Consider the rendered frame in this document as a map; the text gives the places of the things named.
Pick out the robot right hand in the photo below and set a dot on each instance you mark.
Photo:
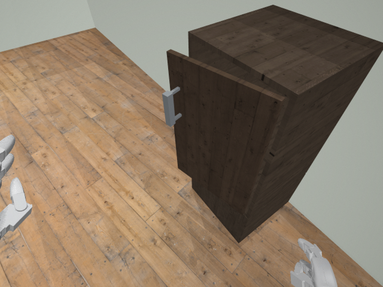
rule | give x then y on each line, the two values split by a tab
318	273

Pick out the handle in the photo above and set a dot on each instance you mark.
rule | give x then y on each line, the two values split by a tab
168	103

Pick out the cupboard door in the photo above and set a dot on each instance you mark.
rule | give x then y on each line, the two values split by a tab
225	128

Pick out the robot left hand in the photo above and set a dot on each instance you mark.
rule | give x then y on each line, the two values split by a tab
14	214

